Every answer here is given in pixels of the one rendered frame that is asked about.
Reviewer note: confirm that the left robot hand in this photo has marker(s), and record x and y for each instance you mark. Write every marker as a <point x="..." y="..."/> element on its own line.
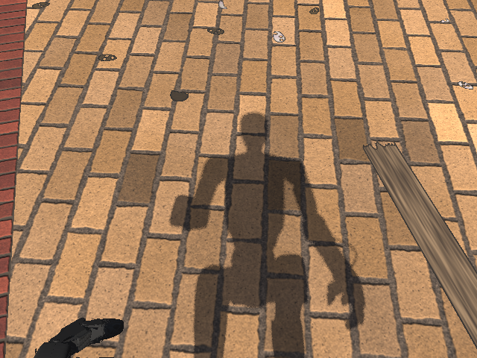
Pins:
<point x="78" y="335"/>

